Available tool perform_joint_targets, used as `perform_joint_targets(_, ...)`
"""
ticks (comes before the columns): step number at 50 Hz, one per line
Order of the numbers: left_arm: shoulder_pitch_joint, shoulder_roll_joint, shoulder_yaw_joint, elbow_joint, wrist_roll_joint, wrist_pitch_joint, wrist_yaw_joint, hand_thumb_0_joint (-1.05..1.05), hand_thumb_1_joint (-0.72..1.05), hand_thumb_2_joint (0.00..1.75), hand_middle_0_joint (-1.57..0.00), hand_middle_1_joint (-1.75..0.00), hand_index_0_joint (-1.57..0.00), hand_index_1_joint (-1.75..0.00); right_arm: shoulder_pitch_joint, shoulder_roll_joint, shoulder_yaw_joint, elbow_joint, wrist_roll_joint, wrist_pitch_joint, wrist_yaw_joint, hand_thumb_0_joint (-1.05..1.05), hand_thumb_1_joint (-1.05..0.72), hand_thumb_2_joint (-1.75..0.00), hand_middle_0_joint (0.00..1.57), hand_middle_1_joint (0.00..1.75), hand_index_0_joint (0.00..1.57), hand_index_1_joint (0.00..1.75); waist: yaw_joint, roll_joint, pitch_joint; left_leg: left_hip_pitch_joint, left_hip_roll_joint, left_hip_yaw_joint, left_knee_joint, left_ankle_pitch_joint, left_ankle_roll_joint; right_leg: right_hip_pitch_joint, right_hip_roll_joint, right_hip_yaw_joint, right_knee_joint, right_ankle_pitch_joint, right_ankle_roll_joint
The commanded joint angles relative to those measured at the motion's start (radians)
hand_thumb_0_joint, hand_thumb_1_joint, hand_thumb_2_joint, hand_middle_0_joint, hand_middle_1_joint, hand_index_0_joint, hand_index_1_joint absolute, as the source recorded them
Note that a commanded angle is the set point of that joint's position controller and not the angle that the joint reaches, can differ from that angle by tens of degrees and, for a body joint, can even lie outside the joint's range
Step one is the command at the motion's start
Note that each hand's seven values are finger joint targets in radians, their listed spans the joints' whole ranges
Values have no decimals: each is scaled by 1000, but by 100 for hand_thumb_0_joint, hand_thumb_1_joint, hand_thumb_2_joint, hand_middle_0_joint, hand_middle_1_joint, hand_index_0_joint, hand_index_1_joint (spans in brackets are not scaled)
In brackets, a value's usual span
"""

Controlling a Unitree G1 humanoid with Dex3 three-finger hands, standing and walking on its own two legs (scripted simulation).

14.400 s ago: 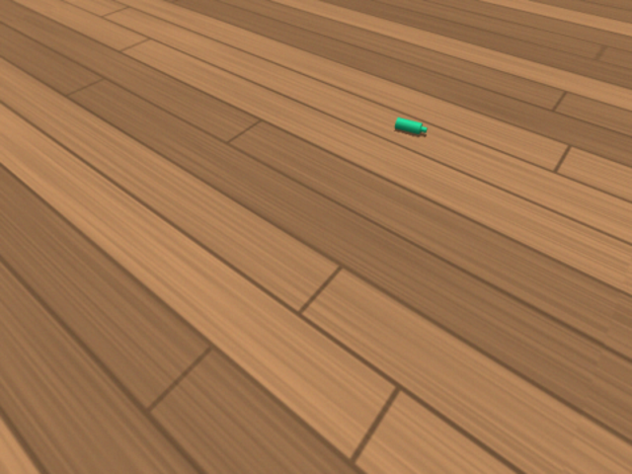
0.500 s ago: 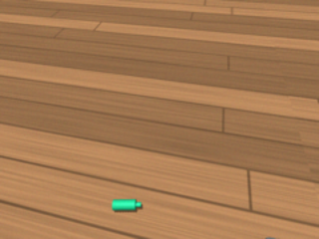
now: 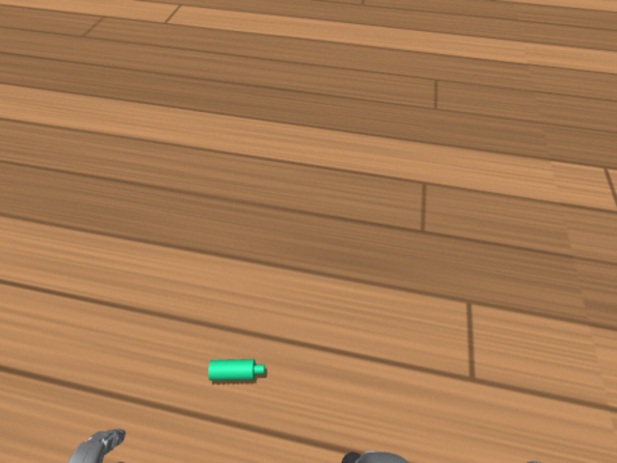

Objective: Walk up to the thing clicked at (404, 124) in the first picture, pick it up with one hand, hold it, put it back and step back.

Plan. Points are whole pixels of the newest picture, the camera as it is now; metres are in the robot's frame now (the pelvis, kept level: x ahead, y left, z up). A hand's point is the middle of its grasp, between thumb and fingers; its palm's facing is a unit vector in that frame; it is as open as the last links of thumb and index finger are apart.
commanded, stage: walk up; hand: left
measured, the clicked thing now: (237, 369) +0.42 +0.24 -0.74
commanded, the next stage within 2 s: stand in 1.88 s
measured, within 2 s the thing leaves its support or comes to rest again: neither
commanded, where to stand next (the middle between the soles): +0.04 +0.01 m, yaw +1 degrees
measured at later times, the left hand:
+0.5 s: hand out of the picture -0.04 +0.24 -0.13, palm faces +0.05 -0.87 -0.48, open 7.3 cm
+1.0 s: hand out of the picture +0.04 +0.29 -0.16, palm faces -0.04 -0.93 -0.37, open 7.3 cm
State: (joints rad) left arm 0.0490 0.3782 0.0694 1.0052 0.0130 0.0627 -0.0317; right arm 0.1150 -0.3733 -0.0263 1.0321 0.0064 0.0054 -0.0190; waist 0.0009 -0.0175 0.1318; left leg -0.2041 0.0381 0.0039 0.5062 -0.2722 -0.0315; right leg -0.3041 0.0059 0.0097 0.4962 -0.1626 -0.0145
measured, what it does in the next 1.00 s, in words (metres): steps on the spot: right foot, then left foot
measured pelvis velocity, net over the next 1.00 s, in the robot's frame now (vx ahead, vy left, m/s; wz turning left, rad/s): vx -0.04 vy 0.01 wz -0.02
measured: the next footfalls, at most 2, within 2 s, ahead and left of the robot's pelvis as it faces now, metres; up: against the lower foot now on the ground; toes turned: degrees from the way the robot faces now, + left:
right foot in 0.24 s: +0.01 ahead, -0.16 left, +0.00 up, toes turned +3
left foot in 0.68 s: +0.04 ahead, +0.15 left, +0.00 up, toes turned +2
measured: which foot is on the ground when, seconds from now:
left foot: down 0.00-0.24, up 0.26-0.66, down 0.68-1.00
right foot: down 0.00-0.08, up 0.10-0.22, down 0.24-0.70, up 0.72-1.00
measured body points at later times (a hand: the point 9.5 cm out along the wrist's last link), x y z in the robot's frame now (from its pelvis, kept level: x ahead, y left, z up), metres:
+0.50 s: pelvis -0.05 -0.04 -0.01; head -0.01 -0.08 +0.44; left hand -0.04 +0.28 -0.10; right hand +0.06 -0.37 -0.15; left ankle -0.05 +0.13 -0.68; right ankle -0.03 -0.17 -0.74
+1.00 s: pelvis -0.04 +0.01 -0.01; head -0.01 +0.03 +0.43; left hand +0.04 +0.34 -0.14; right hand +0.06 -0.30 -0.11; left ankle +0.00 +0.15 -0.74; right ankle -0.05 -0.12 -0.71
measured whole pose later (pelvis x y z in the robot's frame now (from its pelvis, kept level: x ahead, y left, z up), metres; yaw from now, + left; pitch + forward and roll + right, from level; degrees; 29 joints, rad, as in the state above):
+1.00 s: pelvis -0.04 +0.01 -0.01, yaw -1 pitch -3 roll +0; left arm 0.19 0.42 0.07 0.91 0.03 0.05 -0.03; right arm 0.18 -0.37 -0.03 0.88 -0.02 -0.05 -0.01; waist 0.01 -0.04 0.11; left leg -0.31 0.06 0.03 0.65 -0.29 -0.02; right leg -0.35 0.00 0.03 0.88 -0.51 -0.02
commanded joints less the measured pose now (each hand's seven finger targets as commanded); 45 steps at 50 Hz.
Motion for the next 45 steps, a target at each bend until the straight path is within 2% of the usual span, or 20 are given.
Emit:
perform_joint_targets(1,-18,215,58,-142,6,14,-2,0,90,90,-20,-30,-20,-30,28,-268,-80,-115,-5,-5,-30,0,-90,-90,20,30,20,30,-4,49,-246,-13,121,-121,80,283,141,54,-110,95,134,262,-112)
perform_joint_targets(4,18,194,68,-172,16,39,-13,0,90,90,-20,-30,-20,-30,-6,-332,-107,-178,-23,-2,-35,0,-90,-90,20,30,20,30,4,194,-197,-163,330,-337,-66,293,288,9,18,35,474,-182,-50)
perform_joint_targets(6,51,214,80,-194,14,52,-13,0,90,90,-20,-30,-20,-30,-59,-374,-123,-227,-37,-11,-48,0,-90,-90,20,30,20,30,29,210,-136,-260,448,-417,-121,307,357,-44,0,147,695,-431,-31)
perform_joint_targets(8,98,209,82,-185,0,37,-11,0,90,90,-20,-30,-20,-30,-102,-339,-113,-247,-41,-14,-55,0,-90,-90,20,30,20,30,65,180,-123,-222,364,-295,1,404,280,-48,-31,140,588,-432,-36)
perform_joint_targets(10,180,172,72,-140,-1,-18,-2,0,90,90,-20,-30,-20,-30,-96,-287,-95,-245,-42,-14,-36,0,-90,-90,20,30,20,30,92,151,-175,-127,168,-119,186,250,143,69,-25,45,72,-256,-39)
perform_joint_targets(11,191,189,71,-107,0,-54,8,0,90,90,-20,-30,-20,-30,-49,-225,-75,-229,-38,-2,-20,0,-90,-90,20,30,20,30,65,10,-177,-139,56,-49,345,82,100,128,-29,129,-98,-175,-16)
perform_joint_targets(12,184,280,82,-125,25,-87,23,0,90,90,-20,-30,-20,-30,8,-153,-50,-241,-32,6,-10,0,-90,-90,20,30,20,30,35,-190,-145,-358,-42,-47,453,-271,44,211,-214,499,-144,-50,-51)
perform_joint_targets(13,152,349,85,-152,36,-103,39,0,90,90,-20,-30,-20,-30,13,-186,-59,-249,-48,22,-9,0,-90,-90,20,30,20,30,16,-86,-165,-373,-20,-169,488,-348,47,141,-351,633,-141,-47,-179)
perform_joint_targets(14,132,386,91,-157,30,-110,48,0,90,90,-20,-30,-20,-30,-4,-221,-74,-237,-43,30,-8,0,-90,-90,20,30,20,30,26,-91,-187,-321,-15,-230,529,-360,58,83,-376,680,-146,-63,-236)
perform_joint_targets(17,143,352,89,-145,22,-126,83,0,90,90,-20,-30,-20,-30,12,-268,-95,-220,-45,44,19,0,-90,-90,20,30,20,30,11,-52,-120,-412,-23,-228,600,-232,46,164,-288,477,-88,-44,-133)
perform_joint_targets(20,233,327,91,-149,21,-144,99,0,90,90,-20,-30,-20,-30,32,-255,-107,-231,-64,56,47,0,-90,-90,20,30,20,30,25,-53,-130,-414,-17,-223,596,-158,35,212,-272,416,-101,-94,-119)
perform_joint_targets(24,309,327,97,-164,20,-165,89,0,90,90,-20,-30,-20,-30,6,-254,-118,-257,-69,44,73,0,-90,-90,20,30,20,30,52,-138,-73,-467,-7,-166,557,-125,18,214,-271,390,-155,-252,-182)
perform_joint_targets(28,288,312,89,-193,29,-159,60,0,90,90,-20,-30,-20,-30,10,-242,-111,-234,-45,15,83,0,-90,-90,20,30,20,30,57,-201,-51,-364,-4,-57,356,-177,11,140,-229,302,-181,-394,-195)
perform_joint_targets(30,241,295,69,-206,29,-144,48,0,90,90,-20,-30,-20,-30,25,-211,-99,-216,-33,1,78,0,-90,-90,20,30,20,30,37,-209,-52,-166,-22,-11,203,-188,19,-3,-197,212,-132,-248,-172)
perform_joint_targets(33,188,221,28,-211,0,-110,45,0,90,90,-20,-30,-20,-30,182,-204,-99,-145,-26,-20,47,0,-90,-90,20,30,20,30,-54,-88,-137,165,-62,26,-41,55,36,-125,-132,96,144,13,-94)
perform_joint_targets(34,230,158,5,-205,-12,-101,47,0,90,90,-20,-30,-20,-30,200,-239,-103,-147,-36,-28,34,0,-90,-90,20,30,20,30,-51,56,-169,177,57,-143,-145,-3,56,-132,-62,76,295,-104,-50)
perform_joint_targets(35,242,124,-10,-212,-22,-93,51,0,90,90,-20,-30,-20,-30,139,-314,-103,-183,-40,-37,27,0,-90,-90,20,30,20,30,-22,213,-160,113,288,-510,-236,-93,139,-224,45,73,367,-370,-3)
perform_joint_targets(36,226,241,20,-171,-21,-85,70,0,90,90,-20,-30,-20,-30,92,-375,-115,-193,-22,-34,28,0,-90,-90,20,30,20,30,-33,182,-128,-65,364,-566,-240,-168,270,-109,-7,134,467,-462,-7)
perform_joint_targets(39,271,220,15,-99,-25,-76,57,0,90,90,-20,-30,-20,-30,1,-275,-76,-203,-25,-47,16,0,-90,-90,20,30,20,30,23,149,-65,-62,230,-312,-166,-36,197,-108,-23,147,441,-367,-12)
perform_joint_targets(45,191,256,58,-136,26,-32,19,0,90,90,-20,-30,-20,-30,127,-356,-117,-177,-26,-60,-17,0,-90,-90,20,30,20,30,-25,179,-68,-1,300,-343,-133,118,248,-154,-34,64,423,-353,-7)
